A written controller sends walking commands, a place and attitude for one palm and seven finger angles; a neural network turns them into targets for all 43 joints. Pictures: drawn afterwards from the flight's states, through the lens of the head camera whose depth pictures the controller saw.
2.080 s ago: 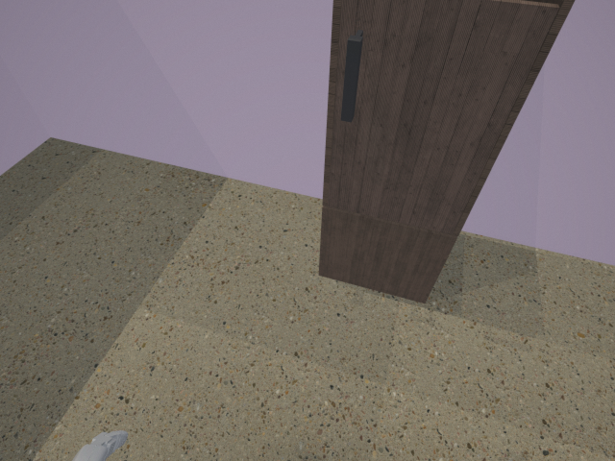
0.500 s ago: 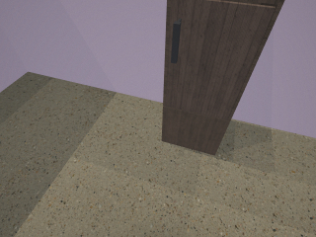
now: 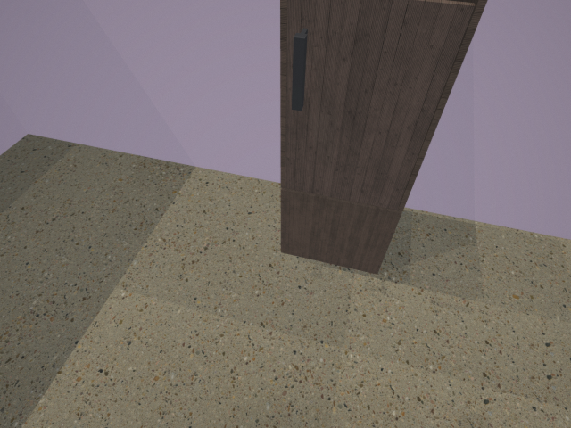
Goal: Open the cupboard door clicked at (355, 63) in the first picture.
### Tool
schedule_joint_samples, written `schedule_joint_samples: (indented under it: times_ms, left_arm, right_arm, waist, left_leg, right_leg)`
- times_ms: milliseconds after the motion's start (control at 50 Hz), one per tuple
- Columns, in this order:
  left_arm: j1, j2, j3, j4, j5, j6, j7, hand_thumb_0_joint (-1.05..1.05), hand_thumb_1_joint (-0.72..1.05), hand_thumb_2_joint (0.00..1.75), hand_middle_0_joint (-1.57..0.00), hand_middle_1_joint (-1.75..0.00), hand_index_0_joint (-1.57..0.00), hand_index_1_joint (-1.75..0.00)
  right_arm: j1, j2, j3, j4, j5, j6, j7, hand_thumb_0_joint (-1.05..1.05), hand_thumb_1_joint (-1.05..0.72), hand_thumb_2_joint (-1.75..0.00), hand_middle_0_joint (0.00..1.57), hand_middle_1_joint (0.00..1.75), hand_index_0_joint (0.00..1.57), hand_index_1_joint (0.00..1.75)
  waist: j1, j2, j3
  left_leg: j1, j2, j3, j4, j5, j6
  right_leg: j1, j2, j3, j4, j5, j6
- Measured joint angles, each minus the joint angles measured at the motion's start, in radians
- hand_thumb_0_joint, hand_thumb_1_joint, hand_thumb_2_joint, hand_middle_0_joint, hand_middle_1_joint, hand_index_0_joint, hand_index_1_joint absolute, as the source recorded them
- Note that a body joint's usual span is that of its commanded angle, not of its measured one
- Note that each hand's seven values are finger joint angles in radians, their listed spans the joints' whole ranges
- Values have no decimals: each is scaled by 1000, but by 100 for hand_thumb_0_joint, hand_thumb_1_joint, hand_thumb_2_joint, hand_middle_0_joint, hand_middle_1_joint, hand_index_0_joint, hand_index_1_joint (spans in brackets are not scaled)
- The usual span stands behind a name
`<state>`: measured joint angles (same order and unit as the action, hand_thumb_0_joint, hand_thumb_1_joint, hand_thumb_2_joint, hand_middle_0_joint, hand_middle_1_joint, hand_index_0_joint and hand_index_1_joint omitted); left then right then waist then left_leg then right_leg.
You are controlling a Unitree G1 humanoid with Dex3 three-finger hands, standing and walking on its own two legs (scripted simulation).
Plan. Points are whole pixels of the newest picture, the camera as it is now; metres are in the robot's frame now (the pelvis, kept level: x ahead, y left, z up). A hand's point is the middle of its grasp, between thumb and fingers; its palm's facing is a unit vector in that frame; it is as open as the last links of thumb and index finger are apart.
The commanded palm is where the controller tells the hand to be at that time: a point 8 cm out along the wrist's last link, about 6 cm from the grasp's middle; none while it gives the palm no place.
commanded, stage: turn to face it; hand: left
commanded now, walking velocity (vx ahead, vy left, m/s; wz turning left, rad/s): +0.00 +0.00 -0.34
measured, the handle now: (301, 70) +0.86 +0.03 +0.08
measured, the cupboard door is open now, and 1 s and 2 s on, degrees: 0 0 0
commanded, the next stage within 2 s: take the last steps up to it in 0.46 s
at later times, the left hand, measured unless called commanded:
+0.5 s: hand out of the picture +0.06 +0.20 -0.18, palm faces -0.11 -0.97 -0.22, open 7.4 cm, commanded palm none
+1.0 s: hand out of the picture +0.02 +0.20 -0.20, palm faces -0.11 -0.99 -0.11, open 7.4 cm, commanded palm none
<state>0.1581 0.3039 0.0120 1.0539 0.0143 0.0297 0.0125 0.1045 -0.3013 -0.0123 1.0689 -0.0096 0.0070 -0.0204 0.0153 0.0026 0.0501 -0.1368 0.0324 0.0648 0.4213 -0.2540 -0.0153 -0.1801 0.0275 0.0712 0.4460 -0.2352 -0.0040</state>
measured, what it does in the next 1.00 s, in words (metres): steps on the spot: left foot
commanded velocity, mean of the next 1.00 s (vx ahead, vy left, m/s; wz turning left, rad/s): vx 0.14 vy -0.01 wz -0.16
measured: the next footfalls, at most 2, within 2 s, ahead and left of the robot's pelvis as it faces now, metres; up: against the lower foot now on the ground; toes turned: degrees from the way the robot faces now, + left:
left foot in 1.00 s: +0.16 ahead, +0.11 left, +0.00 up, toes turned -5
right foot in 1.58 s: +0.34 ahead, -0.15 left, +0.00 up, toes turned -23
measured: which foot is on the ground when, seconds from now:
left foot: down 0.00-0.66, up 0.68-0.98, down 1.00-1.00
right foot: down 0.00-1.00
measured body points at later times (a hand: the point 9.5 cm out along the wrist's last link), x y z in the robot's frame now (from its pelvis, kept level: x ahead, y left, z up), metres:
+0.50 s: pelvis -0.03 +0.02 -0.01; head +0.00 +0.02 +0.43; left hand +0.06 +0.26 -0.16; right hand -0.05 -0.24 -0.16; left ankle -0.02 +0.12 -0.74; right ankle -0.02 -0.11 -0.72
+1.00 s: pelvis +0.05 +0.03 -0.01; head +0.06 +0.06 +0.44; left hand +0.03 +0.25 -0.18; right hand +0.06 -0.22 -0.15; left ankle +0.11 +0.12 -0.74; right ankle -0.05 -0.10 -0.74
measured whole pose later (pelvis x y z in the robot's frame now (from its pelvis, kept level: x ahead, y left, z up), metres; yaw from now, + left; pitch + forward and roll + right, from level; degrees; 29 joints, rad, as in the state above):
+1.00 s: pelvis +0.05 +0.03 -0.01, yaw -12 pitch +0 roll -3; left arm 0.43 0.15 0.05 1.11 0.03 -0.02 0.01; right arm 0.24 -0.17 -0.05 1.01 -0.02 -0.02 0.02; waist 0.03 -0.02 0.00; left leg -0.35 0.09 0.10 0.62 -0.28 -0.01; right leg -0.09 0.00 -0.04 0.46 -0.36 0.02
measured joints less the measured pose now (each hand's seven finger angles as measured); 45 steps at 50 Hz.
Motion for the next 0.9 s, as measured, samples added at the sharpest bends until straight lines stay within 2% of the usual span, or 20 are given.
schedule_joint_samples:
  times_ms: [140,260,380,440,460,520,560,600,660,680,720,780,820,900]
  left_arm:
    - [33,-60,2,-40,4,21,-11,1,90,90,-20,-29,-21,-29]
    - [44,-97,5,-71,9,26,-15,1,90,90,-20,-30,-21,-29]
    - [42,-111,14,-86,10,27,-10,1,90,90,-20,-30,-21,-29]
    - [40,-105,23,-95,10,33,-8,1,90,90,-20,-30,-21,-29]
    - [40,-102,27,-97,9,34,-9,1,90,90,-20,-30,-21,-29]
    - [43,-97,42,-97,13,38,-9,1,90,90,-20,-30,-21,-29]
    - [51,-97,49,-96,14,38,-10,1,90,90,-20,-29,-21,-29]
    - [60,-99,51,-95,12,30,-10,1,90,90,-20,-29,-20,-29]
    - [91,-100,47,-92,14,6,-12,1,90,90,-19,-29,-20,-29]
    - [95,-108,45,-82,18,-4,-10,1,91,90,-19,-29,-20,-29]
    - [111,-126,35,-67,16,-19,-6,1,91,90,-19,-29,-20,-29]
    - [160,-146,31,-46,16,-41,3,1,90,90,-19,-29,-20,-29]
    - [194,-154,29,-25,16,-48,4,1,90,90,-19,-29,-20,-29]
    - [243,-163,26,19,19,-54,-2,1,90,90,-20,-29,-21,-29]
  right_arm:
    - [50,59,-8,-29,0,20,2,1,-91,-90,20,30,21,30]
    - [94,80,-22,-35,0,30,4,1,-91,-90,20,30,21,30]
    - [130,81,-38,-33,1,28,1,1,-91,-90,20,30,21,30]
    - [148,87,-41,-33,-2,22,1,1,-91,-90,20,30,21,30]
    - [153,89,-41,-34,-3,20,2,1,-91,-90,20,30,21,30]
    - [155,96,-41,-33,-7,12,-1,1,-91,-90,20,30,21,30]
    - [153,101,-40,-33,-13,10,-2,1,-91,-90,20,30,21,30]
    - [146,104,-38,-32,-19,9,-2,1,-91,-90,20,30,21,30]
    - [148,107,-34,-35,-18,8,6,1,-91,-90,20,30,21,30]
    - [148,105,-35,-33,-15,10,8,1,-91,-90,20,30,21,30]
    - [151,100,-37,-29,-14,22,14,1,-91,-90,20,30,21,30]
    - [149,105,-36,-23,-18,27,28,1,-91,-90,20,30,20,30]
    - [143,111,-37,-28,-19,20,35,1,-91,-90,20,30,20,30]
    - [131,124,-41,-48,-13,5,43,1,-91,-90,19,30,20,30]
  waist:
    - [-9,-4,22]
    - [-23,0,33]
    - [-41,2,26]
    - [-41,-15,13]
    - [-38,-18,10]
    - [-31,-14,5]
    - [-28,-2,-2]
    - [-23,13,-6]
    - [-14,23,-26]
    - [-12,38,-30]
    - [-12,60,-36]
    - [5,47,-51]
    - [9,30,-58]
    - [9,2,-59]
  left_leg:
    - [-58,18,38,95,-39,0]
    - [-115,31,56,156,-56,2]
    - [-150,32,67,188,-63,14]
    - [-153,25,85,184,-63,25]
    - [-153,26,93,184,-64,29]
    - [-134,40,122,167,-62,36]
    - [-120,54,136,151,-58,32]
    - [-111,72,149,151,-61,23]
    - [-124,97,170,217,-105,4]
    - [-143,108,153,271,-159,-1]
    - [-199,91,78,409,-248,-2]
    - [-272,59,36,561,-224,2]
    - [-301,54,32,573,-178,0]
    - [-311,61,29,455,-110,-4]
  right_leg:
    - [-75,21,37,96,-23,-2]
    - [-135,34,56,145,-26,-1]
    - [-162,35,68,151,-16,10]
    - [-176,29,83,158,-17,15]
    - [-191,27,78,190,-39,10]
    - [-251,10,2,412,-161,15]
    - [-248,-8,-50,458,-199,18]
    - [-204,-27,-96,390,-202,20]
    - [-92,-41,-129,165,-121,10]
    - [-88,-28,-134,159,-112,-3]
    - [-71,-12,-146,159,-112,-22]
    - [-20,-11,-136,93,-93,-29]
    - [13,-14,-123,45,-77,-25]
    - [63,-18,-113,-20,-65,-9]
